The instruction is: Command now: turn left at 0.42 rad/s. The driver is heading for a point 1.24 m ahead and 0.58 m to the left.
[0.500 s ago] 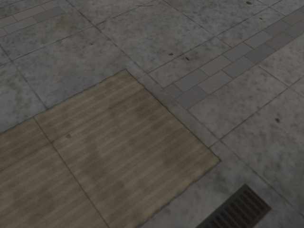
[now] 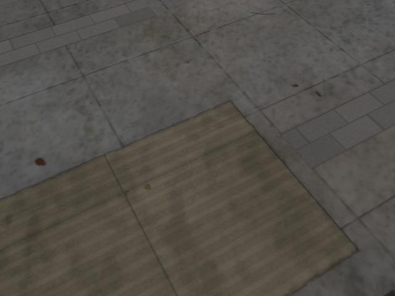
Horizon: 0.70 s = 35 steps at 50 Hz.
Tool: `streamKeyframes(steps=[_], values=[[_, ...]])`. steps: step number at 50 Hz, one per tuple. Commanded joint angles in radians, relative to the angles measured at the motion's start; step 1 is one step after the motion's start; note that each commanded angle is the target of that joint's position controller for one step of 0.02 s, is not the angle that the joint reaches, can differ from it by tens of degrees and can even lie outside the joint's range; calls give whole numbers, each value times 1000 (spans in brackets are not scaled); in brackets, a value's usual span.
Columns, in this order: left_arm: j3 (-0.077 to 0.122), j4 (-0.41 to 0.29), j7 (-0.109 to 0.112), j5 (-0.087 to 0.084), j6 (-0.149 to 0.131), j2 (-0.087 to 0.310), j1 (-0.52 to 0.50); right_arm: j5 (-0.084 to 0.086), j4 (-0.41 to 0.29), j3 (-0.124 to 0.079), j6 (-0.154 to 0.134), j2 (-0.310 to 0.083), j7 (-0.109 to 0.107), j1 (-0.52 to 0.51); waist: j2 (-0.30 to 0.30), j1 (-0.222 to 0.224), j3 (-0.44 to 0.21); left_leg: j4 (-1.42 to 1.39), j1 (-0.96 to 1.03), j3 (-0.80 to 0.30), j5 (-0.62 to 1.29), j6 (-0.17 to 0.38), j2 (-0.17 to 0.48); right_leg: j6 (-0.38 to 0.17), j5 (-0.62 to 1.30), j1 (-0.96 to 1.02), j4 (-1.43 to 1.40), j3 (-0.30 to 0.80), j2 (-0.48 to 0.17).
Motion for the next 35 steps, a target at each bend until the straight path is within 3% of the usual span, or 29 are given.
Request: streamKeyframes(steps=[1, 2, 3, 4, 5, 6, 7, 9, 11, 12, 13, 14, 15, 16, 17, 18, 19, 20, 21, 24, 26, 29, 30, 32, 33, 34, 35], values=[[37, -21, 11, 4, -6, 140, 171, -5, -187, -4, 2, -63, 10, -131, -210, 52, -186, 169, -144, 83, 184, 42, -52, -162, 467, 233, -208, 265, -253], [31, -48, 19, 15, -11, 142, 125, -14, -203, -3, 3, -57, 16, -126, -317, 45, -173, 349, -263, 103, -284, 13, -36, -271, 740, 281, -250, 420, -427], [31, -78, 27, 20, -18, 153, 122, -9, -209, -13, -2, -71, 21, -130, -221, 50, -153, 568, -378, 60, -367, 7, 1, -316, 839, 332, -252, 440, -493], [37, -98, 35, 17, -23, 179, 87, -5, -210, -12, -1, -57, 26, -121, -167, 18, -122, 644, -430, 23, -350, 9, 32, -287, 852, 345, -234, 392, -477], [38, -110, 39, 1, -24, 185, 28, -5, -205, -4, 5, -46, 33, -109, -166, -11, -75, 586, -436, 6, -302, 12, 76, -221, 804, 335, -225, 298, -425], [37, -119, 40, -9, -21, 177, 3, -7, -207, -2, 10, -50, 40, -130, -163, -10, -52, 504, -401, 30, -233, 14, 90, -173, 764, 311, -217, 225, -380], [36, -121, 40, -13, -14, 173, -2, -3, -215, 3, 15, -44, 52, -142, -156, -9, -53, 413, -306, 80, -165, 18, 85, -144, 708, 260, -213, 148, -334], [44, -134, 38, -19, 7, 204, -21, 20, -230, 8, 17, -31, 78, -171, -188, -3, -56, 222, -82, 188, -114, 38, 48, -115, 627, 142, -212, 21, -268], [54, -143, 27, -28, 7, 234, 1, 28, -219, -9, 16, -59, 87, -144, -185, -9, -81, 66, 69, 241, -53, 52, 9, -98, 561, 126, -166, -15, -274], [53, -144, 21, -34, 4, 229, 0, 26, -197, -23, 13, -75, 85, -85, -160, -42, -107, -47, 178, 270, 37, 71, -22, -77, 582, 113, -88, -48, -269], [45, -139, 9, -36, -4, 193, 24, 17, -163, -46, 8, -115, 76, -10, -97, -69, -136, -148, 309, 293, 154, 97, -74, -48, 620, 80, 43, -94, -231], [38, -159, 6, -1, -14, 147, 44, 12, -148, -73, -1, -200, 61, 74, 71, -85, -144, -151, 520, 86, 527, 164, 15, 17, 347, -169, 326, -135, -166], [12, -239, -14, 26, -42, 85, 44, -7, -165, -90, -18, -326, 64, 144, 357, -65, -290, -239, 691, -480, 656, 389, 302, 51, -269, -459, 686, 4, -12], [23, -257, -37, -16, -75, 133, -34, -41, -158, -78, -30, -300, 67, 249, 201, -135, -386, -389, 747, -648, 242, 465, 384, 42, -214, -577, 798, 186, 18], [26, -267, -47, -35, -86, 140, -118, -38, -138, -71, -44, -267, 69, 224, 139, -132, -271, -411, 681, -594, -28, 431, 351, 4, -133, -666, 780, 200, -2], [27, -256, -38, -15, -82, 130, -132, -7, -136, -58, -46, -218, 61, 154, 86, -98, -162, -421, 564, -502, -163, 365, 300, -19, -57, -675, 695, 196, -34], [36, -234, -27, 5, -71, 150, -107, 8, -148, -44, -47, -181, 55, 68, 58, -44, -112, -428, 409, -400, -154, 315, 255, -24, 20, -572, 590, 198, -67], [46, -222, -27, 9, -59, 168, -60, 5, -167, -41, -50, -170, 53, -7, 69, 13, -101, -448, 257, -307, -149, 277, 198, -26, 82, -422, 499, 183, -78], [49, -219, -34, 13, -56, 165, -39, -1, -183, -44, -56, -175, 51, -47, 85, 36, -110, -461, 177, -249, -115, 262, 155, -17, 138, -328, 450, 149, -59], [18, -236, -56, 25, -76, 81, -106, 5, -154, -47, -66, -169, 28, 8, 49, 10, -104, -456, 115, -175, -56, 266, 121, 1, 230, -235, 213, 119, -19], [7, -247, -67, 16, -84, 64, -156, 9, -125, -53, -66, -184, 19, 65, 74, -17, -103, -458, 133, -189, -72, 274, 125, 8, 242, -200, 80, 123, 7], [16, -261, -74, -5, -98, 100, -182, 14, -102, -55, -69, -199, 19, 116, 104, -30, -109, -444, 153, -256, -168, 275, 148, 3, 193, -136, -26, 133, 33], [19, -261, -76, -10, -106, 105, -179, 19, -98, -52, -66, -193, 18, 128, 104, -30, -108, -434, 154, -279, -210, 273, 146, -4, 174, -104, -61, 131, 41], [27, -243, -76, -15, -125, 105, -120, 23, -100, -41, -59, -167, 15, 118, 96, 14, -108, -382, 121, -304, -274, 246, 113, -25, 203, 31, -169, 123, 46], [35, -220, -74, -13, -132, 116, -52, 19, -106, -30, -58, -134, 12, 104, 79, 47, -118, -314, 60, -284, -280, 217, 79, -38, 197, 149, -202, 136, 14], [53, -190, -66, 0, -137, 166, 92, 14, -125, -10, -63, -66, 13, 73, 2, 105, -158, -98, -87, -202, -299, 161, 11, -84, 107, 345, -256, 281, -133], [71, -172, -68, 35, -136, 254, 187, 33, -173, 2, -74, -26, 10, 79, -252, 90, -180, 194, -304, -32, -302, 125, -118, -210, -209, 468, -423, 673, -341]])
